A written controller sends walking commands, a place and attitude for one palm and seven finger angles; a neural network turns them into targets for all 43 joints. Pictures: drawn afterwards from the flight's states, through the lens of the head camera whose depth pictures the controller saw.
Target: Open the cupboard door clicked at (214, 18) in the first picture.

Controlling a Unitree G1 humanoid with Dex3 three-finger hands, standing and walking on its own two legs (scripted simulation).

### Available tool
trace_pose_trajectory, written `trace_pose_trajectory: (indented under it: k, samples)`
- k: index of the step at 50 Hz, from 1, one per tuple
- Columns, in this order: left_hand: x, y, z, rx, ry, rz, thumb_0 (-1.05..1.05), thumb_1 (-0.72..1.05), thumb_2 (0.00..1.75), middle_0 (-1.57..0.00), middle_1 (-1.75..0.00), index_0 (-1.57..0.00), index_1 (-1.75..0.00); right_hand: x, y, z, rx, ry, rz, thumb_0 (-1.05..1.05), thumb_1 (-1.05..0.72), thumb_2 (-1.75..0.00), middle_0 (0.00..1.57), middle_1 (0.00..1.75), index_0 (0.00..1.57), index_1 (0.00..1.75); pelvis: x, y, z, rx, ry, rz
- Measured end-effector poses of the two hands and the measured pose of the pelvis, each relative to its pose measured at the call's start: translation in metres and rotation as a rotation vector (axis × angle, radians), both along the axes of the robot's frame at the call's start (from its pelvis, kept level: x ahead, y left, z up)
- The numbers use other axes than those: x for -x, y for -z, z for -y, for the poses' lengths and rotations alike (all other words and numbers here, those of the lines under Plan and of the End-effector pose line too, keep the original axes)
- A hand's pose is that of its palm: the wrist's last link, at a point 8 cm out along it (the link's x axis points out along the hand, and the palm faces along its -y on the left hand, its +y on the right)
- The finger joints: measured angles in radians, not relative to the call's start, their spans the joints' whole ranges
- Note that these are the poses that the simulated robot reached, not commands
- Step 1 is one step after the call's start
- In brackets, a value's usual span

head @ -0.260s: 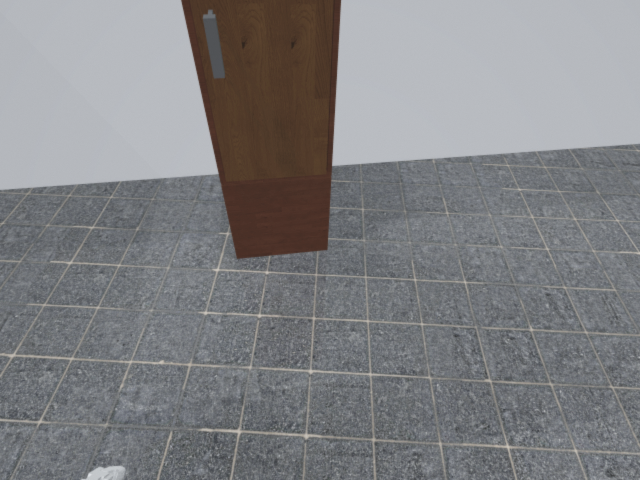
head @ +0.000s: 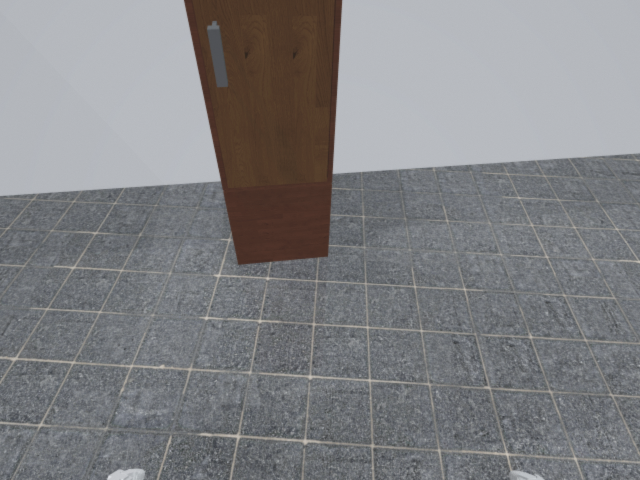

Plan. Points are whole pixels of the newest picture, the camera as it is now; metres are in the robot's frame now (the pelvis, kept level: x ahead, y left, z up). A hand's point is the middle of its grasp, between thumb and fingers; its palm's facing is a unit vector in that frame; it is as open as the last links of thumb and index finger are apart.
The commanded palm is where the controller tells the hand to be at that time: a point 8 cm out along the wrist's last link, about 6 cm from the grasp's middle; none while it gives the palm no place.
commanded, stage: stand and wait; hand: left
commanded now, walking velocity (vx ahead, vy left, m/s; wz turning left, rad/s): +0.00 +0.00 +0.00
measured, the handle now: (218, 53) +1.02 +0.32 +0.10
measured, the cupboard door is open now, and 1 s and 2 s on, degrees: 0 0 0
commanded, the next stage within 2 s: look at it before walking up in 0.62 s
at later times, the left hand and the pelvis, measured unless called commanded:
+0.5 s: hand out of the picture +0.06 +0.24 -0.15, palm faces -0.03 -0.94 -0.34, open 7.3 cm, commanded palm none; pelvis -0.02 -0.01 +0.00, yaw +0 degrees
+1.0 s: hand out of the picture +0.07 +0.23 -0.15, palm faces -0.03 -0.94 -0.34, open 7.3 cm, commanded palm none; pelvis -0.01 -0.01 +0.01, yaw +0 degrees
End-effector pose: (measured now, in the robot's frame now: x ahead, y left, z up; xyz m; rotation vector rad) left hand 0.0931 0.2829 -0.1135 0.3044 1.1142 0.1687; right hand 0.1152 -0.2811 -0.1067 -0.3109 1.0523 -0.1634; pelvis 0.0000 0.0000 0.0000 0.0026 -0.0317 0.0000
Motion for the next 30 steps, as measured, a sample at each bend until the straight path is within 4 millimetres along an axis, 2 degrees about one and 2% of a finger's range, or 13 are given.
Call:
trace_pose_trajectory:
  k: [16,22,30]
  samples:
    - [0.039,0.003,0.000,-0.015,-0.030,-0.096,0.01,0.91,0.90,-0.21,-0.30,-0.21,-0.30,0.055,0.007,0.023,0.020,0.054,-0.138,0.01,-0.91,-0.89,0.20,0.30,0.20,0.30,0.010,-0.003,0.009,0.001,-0.001,0.008]
    - [0.043,0.002,0.001,-0.021,-0.027,-0.102,0.01,0.91,0.90,-0.21,-0.30,-0.21,-0.30,0.068,0.009,0.026,0.017,0.066,-0.165,0.01,-0.91,-0.89,0.20,0.30,0.20,0.30,0.014,-0.004,0.012,0.001,0.001,0.009]
    - [0.041,0.001,0.004,-0.018,-0.016,-0.094,0.01,0.91,0.90,-0.21,-0.30,-0.21,-0.30,0.073,0.010,0.025,0.009,0.069,-0.169,0.01,-0.91,-0.89,0.20,0.30,0.20,0.30,0.017,-0.005,0.013,0.001,0.004,0.005]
